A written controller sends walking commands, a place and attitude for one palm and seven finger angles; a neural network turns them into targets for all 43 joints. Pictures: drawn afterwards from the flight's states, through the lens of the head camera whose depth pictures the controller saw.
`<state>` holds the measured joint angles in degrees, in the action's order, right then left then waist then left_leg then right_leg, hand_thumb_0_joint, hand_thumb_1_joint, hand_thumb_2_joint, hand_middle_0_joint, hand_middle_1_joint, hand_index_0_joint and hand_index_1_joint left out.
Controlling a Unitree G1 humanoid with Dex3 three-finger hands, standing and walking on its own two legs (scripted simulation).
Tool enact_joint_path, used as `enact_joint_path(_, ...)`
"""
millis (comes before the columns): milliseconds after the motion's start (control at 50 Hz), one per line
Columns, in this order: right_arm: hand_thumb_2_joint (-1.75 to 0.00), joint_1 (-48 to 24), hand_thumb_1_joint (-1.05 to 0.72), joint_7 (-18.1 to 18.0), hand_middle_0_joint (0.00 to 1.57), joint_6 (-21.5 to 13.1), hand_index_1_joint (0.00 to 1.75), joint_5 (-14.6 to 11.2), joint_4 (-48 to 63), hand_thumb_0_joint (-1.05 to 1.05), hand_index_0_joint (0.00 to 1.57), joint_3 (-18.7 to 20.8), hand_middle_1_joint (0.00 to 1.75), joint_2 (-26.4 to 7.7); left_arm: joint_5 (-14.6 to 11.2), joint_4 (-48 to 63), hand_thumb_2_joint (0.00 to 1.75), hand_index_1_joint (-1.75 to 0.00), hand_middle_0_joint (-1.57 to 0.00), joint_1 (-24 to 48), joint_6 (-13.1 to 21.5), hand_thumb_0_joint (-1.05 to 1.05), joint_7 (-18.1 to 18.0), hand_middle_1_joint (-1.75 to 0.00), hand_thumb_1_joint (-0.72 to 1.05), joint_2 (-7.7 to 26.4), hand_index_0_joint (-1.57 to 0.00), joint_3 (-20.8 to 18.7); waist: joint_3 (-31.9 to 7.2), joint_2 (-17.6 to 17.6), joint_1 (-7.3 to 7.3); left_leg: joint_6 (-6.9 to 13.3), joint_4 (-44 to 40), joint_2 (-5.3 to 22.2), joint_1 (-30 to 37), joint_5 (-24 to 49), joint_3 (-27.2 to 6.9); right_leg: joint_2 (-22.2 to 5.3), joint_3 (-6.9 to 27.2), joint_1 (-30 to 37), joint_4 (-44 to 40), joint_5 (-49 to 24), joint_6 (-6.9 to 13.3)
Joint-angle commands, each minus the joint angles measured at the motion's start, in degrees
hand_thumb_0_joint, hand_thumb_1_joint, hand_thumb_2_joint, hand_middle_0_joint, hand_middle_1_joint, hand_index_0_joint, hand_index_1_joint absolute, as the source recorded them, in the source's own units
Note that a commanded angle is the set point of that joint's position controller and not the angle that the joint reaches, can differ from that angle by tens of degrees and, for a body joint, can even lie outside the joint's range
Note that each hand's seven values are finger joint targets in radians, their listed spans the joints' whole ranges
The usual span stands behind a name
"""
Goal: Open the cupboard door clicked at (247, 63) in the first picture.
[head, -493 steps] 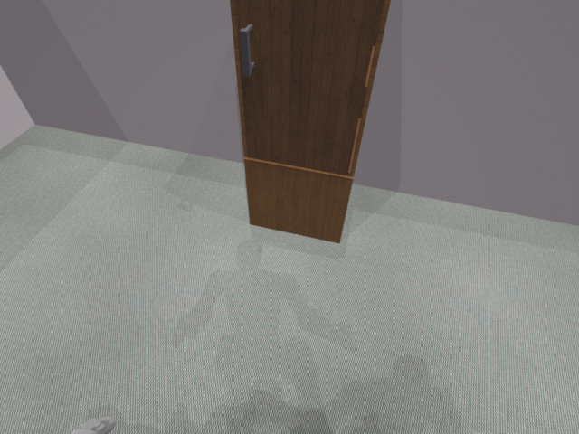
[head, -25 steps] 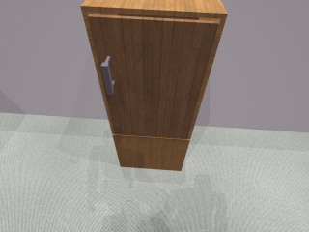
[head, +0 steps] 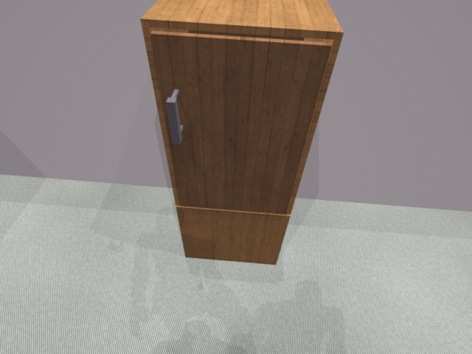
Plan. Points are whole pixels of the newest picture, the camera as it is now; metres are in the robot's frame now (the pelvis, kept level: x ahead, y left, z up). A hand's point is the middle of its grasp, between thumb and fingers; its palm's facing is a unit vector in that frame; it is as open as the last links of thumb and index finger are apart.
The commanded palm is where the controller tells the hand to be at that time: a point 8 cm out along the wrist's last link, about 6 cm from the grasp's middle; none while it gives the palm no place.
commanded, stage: come to a stop and stand still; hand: left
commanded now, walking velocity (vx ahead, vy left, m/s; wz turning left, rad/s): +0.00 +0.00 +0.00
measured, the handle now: (176, 117) +0.63 +0.19 +0.06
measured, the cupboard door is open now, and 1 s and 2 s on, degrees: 0 0 0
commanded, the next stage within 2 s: look again from close up in 0.20 s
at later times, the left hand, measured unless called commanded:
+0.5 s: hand out of the picture -0.01 +0.14 -0.18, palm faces +0.05 -0.99 -0.14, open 7.3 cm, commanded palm none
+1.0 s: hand out of the picture -0.01 +0.14 -0.18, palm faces +0.07 -0.99 -0.14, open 7.4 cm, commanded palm none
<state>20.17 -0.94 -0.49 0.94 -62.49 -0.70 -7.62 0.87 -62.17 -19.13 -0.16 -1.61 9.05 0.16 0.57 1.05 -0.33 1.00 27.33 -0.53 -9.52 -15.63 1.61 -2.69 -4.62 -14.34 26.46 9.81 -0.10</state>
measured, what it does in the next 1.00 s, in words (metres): stands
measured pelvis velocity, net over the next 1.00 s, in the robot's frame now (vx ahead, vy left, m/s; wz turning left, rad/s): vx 0.01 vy -0.01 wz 0.00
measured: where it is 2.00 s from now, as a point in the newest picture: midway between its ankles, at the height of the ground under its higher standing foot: outside the picture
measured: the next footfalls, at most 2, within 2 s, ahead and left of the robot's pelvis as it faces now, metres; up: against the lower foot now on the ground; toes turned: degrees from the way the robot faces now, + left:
right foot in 1.52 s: +0.23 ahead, -0.12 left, +0.00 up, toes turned -2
left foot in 1.82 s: +0.13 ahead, +0.11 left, +0.00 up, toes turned +5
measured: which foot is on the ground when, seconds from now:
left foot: down 0.00-1.00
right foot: down 0.00-1.00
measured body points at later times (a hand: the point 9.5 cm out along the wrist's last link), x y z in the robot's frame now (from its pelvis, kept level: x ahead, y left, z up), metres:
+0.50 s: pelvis +0.00 -0.01 +0.00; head +0.00 +0.00 +0.45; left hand -0.01 +0.20 -0.17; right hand -0.01 -0.21 -0.16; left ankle -0.01 +0.11 -0.74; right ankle +0.05 -0.12 -0.74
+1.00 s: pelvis +0.01 -0.01 +0.00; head +0.01 +0.00 +0.45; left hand -0.01 +0.19 -0.17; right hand -0.01 -0.21 -0.16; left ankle -0.01 +0.11 -0.74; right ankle +0.05 -0.12 -0.74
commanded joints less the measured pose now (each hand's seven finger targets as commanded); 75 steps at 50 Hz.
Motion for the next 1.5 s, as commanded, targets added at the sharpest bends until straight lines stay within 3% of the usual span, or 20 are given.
enact_joint_path(0, -0.9, 2.66, -0.9, -0.6, 0.2, -1.16, 0.3, -0.16, 1.61, 0.0, 0.2, 1.21, 0.3, -5.53, -0.09, 2.2, 0.9, -0.3, -0.2, -2.51, 1.34, 0.0, -0.32, -0.3, 0.9, 4.44, -0.2, -1.06, 5.16, -1.59, 0.07, 1.05, -9.0, 5.12, -10.73, -4.69, -5.61, -4.12, 6.23, 3.45, -5.16, 6.53, 1.83)
enact_joint_path(740, -0.9, 3.38, -0.9, -1.0, 0.2, -1.35, 0.3, -0.26, -0.52, 0.0, 0.2, 1.15, 0.3, -2.85, -0.04, 1.32, 0.9, -0.3, -0.2, -3.81, 1.67, 0.0, -0.55, -0.3, 0.9, 2.33, -0.2, -1.33, 5.05, -1.93, -0.16, 0.53, -7.45, 5.18, -8.35, 1.73, -4.37, -4.16, 6.0, 3.61, -5.13, 1.95, 2.21)
enact_joint_path(860, -0.9, 3.81, -0.9, -0.97, 0.2, -1.18, 0.3, -0.23, -0.68, 0.0, 0.2, 1.06, 0.3, -2.65, -0.08, 1.34, 0.9, -0.3, -0.2, -3.6, 1.62, 0.0, -0.51, -0.3, 0.9, 2.44, -0.2, -1.33, 5.3, -0.31, -0.03, 0.48, -7.59, 5.0, -8.54, 0.92, -4.21, -4.14, 6.22, 3.59, -5.74, 3.61, 2.25)
enact_joint_path(960, -0.9, 4.9, -0.9, -0.54, 0.2, -0.33, 0.3, 0.53, -0.44, 0.0, 0.2, 1.46, 0.3, -3.07, 0.47, 1.95, 0.9, -0.3, -0.2, -5.2, 0.94, 0.0, -0.02, -0.3, 0.9, 3.5, -0.2, -2.53, 7.04, 0.6, -0.71, 1.47, -5.03, 3.25, -12.56, -14.4, -3.11, -4.61, 8.76, 1.24, -6.76, 23.45, 3.63)
enact_joint_path(1040, -0.9, 5.29, -0.9, -0.31, 0.2, -0.41, 0.3, 0.63, 0.61, 0.0, 0.2, 1.49, 0.3, -1.7, 0.4, 2.15, 0.9, -0.3, -0.2, -7.38, 1.07, 0.0, 0.03, -0.3, 0.9, 4.96, -0.2, -3.66, 8.38, 5.11, -1.2, 1.32, 4.15, 0.85, -15.46, -11.42, 0.8, -8.74, 14.81, 0.84, -10.56, 30.63, 6.86)
enact_joint_path(1080, -0.9, 6.21, -0.9, -0.05, 0.2, -0.72, 0.3, 0.68, 1.06, 0.0, 0.2, 1.49, 0.3, -1.13, 0.37, 2.46, 0.9, -0.3, -0.2, -7.49, 1.29, 0.0, -0.03, -0.3, 0.9, 5.59, -0.2, -4.19, 7.17, 6.83, -0.44, 1.52, 7.1, 1.03, -12.53, -9.15, 2.13, -11.08, 16.3, -1.84, -11.94, 32.24, 8.33)
enact_joint_path(1120, -0.9, 9.28, -0.9, 0.12, 0.2, -1.1, 0.3, 0.64, 0.29, 0.0, 0.2, 1.47, 0.3, -0.73, 0.47, 3.43, 0.9, -0.3, -0.2, -4.86, 1.33, 0.0, 0.05, -0.3, 0.9, 4.7, -0.2, -4.18, 7.88, 1.26, 1.49, 1.92, 0.6, 1.65, -6.36, -8.98, 1.11, -8.48, 11.31, -7.11, -7.03, 28.66, 7.58)
enact_joint_path(1140, -0.9, 12.0, -0.9, 0.02, 0.2, -1.51, 0.3, 0.69, -0.9, 0.0, 0.2, 1.51, 0.3, -1.72, 0.51, 4.0, 0.9, -0.3, -0.2, -3.08, 1.25, 0.0, 0.35, -0.3, 0.9, 3.15, -0.2, -3.82, 8.4, -4.45, 2.61, 2.84, -4.75, 4.05, -4.05, -10.87, -3.89, -4.33, 6.33, -10.21, 0.06, 24.82, 5.91)
enact_joint_path(1160, -0.9, 15.74, -0.9, -0.31, 0.2, -2.1, 0.3, 0.78, -2.17, 0.0, 0.2, 2.05, 0.3, -4.37, 0.54, 5.35, 0.9, -0.3, -0.2, -0.96, 1.33, 0.0, 0.72, -0.3, 0.9, 0.65, -0.2, -3.18, 9.35, -15.24, 4.06, 5.55, -12.51, 11.32, -0.99, -12.99, -15.32, 1.09, -0.7, -15.84, 12.97, 19.09, 3.64)
enact_joint_path(1180, -0.9, 17.91, -0.9, -1.03, 0.2, -2.51, 0.3, 0.9, -2.9, 0.0, 0.2, 2.46, 0.3, -6.21, 0.93, 7.12, 0.9, -0.3, -0.2, 2.66, 1.91, 0.0, 0.91, -0.3, 0.9, -0.39, -0.2, -2.7, 12.15, -20.02, 5.28, 10.05, -17.06, 17.71, 3.7, -5.51, -25.45, 3.19, -2.7, -24.73, 22.67, 19.74, 2.73)
enact_joint_path(1200, -0.9, 18.11, -0.9, -1.45, 0.2, -2.93, 0.3, 0.91, -3.13, 0.0, 0.2, 2.14, 0.3, -5.7, 1.17, 8.15, 0.9, -0.3, -0.2, 5.13, 2.47, 0.0, 1.05, -0.3, 0.9, 0.54, -0.2, -2.88, 12.82, -16.04, 5.48, 13.38, -15.84, 19.67, 7.78, 7.33, -26.75, 0.85, 0.76, -29.85, 29.32, 20.29, 3.24)
enact_joint_path(1220, -0.9, 17.86, -0.9, -1.54, 0.2, -3.39, 0.3, 0.73, -3.12, 0.0, 0.2, 1.69, 0.3, -4.73, 1.03, 8.16, 0.9, -0.3, -0.2, 5.68, 2.99, 0.0, 1.32, -0.3, 0.9, 0.74, -0.2, -2.98, 12.03, -11.65, 4.66, 14.96, -13.73, 20.08, 9.35, 17.8, -25.64, -0.51, 2.1, -31.12, 32.63, 19.16, 3.38)
enact_joint_path(1240, -0.9, 16.79, -0.9, -1.56, 0.2, -3.96, 0.3, 0.83, -2.6, 0.0, 0.2, 1.53, 0.3, -4.53, 0.75, 7.79, 0.9, -0.3, -0.2, 5.99, 3.3, 0.0, 1.68, -0.3, 0.9, 0.19, -0.2, -3.07, 10.27, -7.24, 4.16, 14.64, -12.05, 19.54, 10.16, 25.9, -21.96, -1.21, 2.49, -30.39, 33.75, 17.94, 3.07)
enact_joint_path(1260, -0.9, 15.91, -0.9, -1.63, 0.2, -4.37, 0.3, 0.88, -2.35, 0.0, 0.2, 1.38, 0.3, -4.82, 0.51, 7.73, 0.9, -0.3, -0.2, 6.23, 3.32, 0.0, 1.98, -0.3, 0.9, -0.39, -0.2, -2.98, 9.11, -6.43, 3.63, 13.77, -11.54, 18.39, 10.71, 30.06, -18.36, -1.55, 2.19, -29.28, 33.76, 16.67, 2.83)
enact_joint_path(1300, -0.9, 14.85, -0.9, -1.84, 0.2, -4.65, 0.3, 0.91, -2.22, 0.0, 0.2, 1.42, 0.3, -5.42, 0.25, 8.3, 0.9, -0.3, -0.2, 7.69, 2.83, 0.0, 2.37, -0.3, 0.9, -1.4, -0.2, -2.64, 7.53, -7.11, 3.05, 12.05, -11.91, 15.73, 9.22, 31.75, -13.43, -1.26, 1.02, -25.63, 30.79, 13.42, 2.25)
enact_joint_path(1360, -0.9, 12.74, -0.9, -2.35, 0.2, -4.18, 0.3, 0.9, -2.0, 0.0, 0.2, 0.99, 0.3, -4.87, -0.16, 8.24, 0.9, -0.3, -0.2, 8.56, 2.01, 0.0, 1.98, -0.3, 0.9, -1.93, -0.2, -2.23, 6.02, -9.02, 2.0, 8.6, -9.35, 12.72, 5.46, 43.92, -6.64, 0.02, -0.53, -16.44, 20.24, 8.04, 1.83)
enact_joint_path(1400, -0.9, 11.27, -0.9, -2.62, 0.2, -3.52, 0.3, 0.66, -1.97, 0.0, 0.2, 1.17, 0.3, -5.44, -0.36, 7.25, 0.9, -0.3, -0.2, 6.57, 1.73, 0.0, 1.48, -0.3, 0.9, -1.4, -0.2, -2.25, 4.37, -9.51, 0.74, 6.74, -6.38, 11.45, 2.63, 47.26, -5.37, 1.28, -0.69, -7.42, 12.49, 3.6, 1.79)
enact_joint_path(1440, -0.9, 9.97, -0.9, -2.43, 0.2, -3.14, 0.3, -0.14, -1.75, 0.0, 0.2, 1.76, 0.3, -6.57, -0.46, 5.28, 0.9, -0.3, -0.2, 0.16, 2.24, 0.0, 0.91, -0.3, 0.9, 1.49, -0.2, -2.83, 0.29, -6.02, -2.42, 4.08, -0.7, 9.66, 0.8, 42.12, -4.86, 1.45, -0.4, 5.01, 1.27, -8.07, 1.24)
enact_joint_path(1460, -0.9, 10.26, -0.9, -2.05, 0.2, -3.14, 0.3, -0.64, -1.47, 0.0, 0.2, 2.14, 0.3, -6.55, -0.35, 4.6, 0.9, -0.3, -0.2, -2.26, 2.85, 0.0, 0.44, -0.3, 0.9, 5.21, -0.2, -3.5, -2.99, -2.28, -3.31, 2.55, 2.8, 8.33, -2.49, 33.8, -5.47, -1.37, 2.64, 13.4, -0.04, -16.69, 1.81)
enact_joint_path(1480, -0.9, 11.82, -0.9, -1.72, 0.2, -3.08, 0.3, -1.12, -1.15, 0.0, 0.2, 2.23, 0.3, -4.8, -0.13, 4.13, 0.9, -0.3, -0.2, -4.22, 3.3, 0.0, -0.27, -0.3, 0.9, 9.03, -0.2, -4.29, -7.39, 5.18, -3.47, 0.58, 10.58, 4.5, -10.61, 14.7, -3.38, -11.19, 12.88, 23.12, 3.66, -38.77, 5.67)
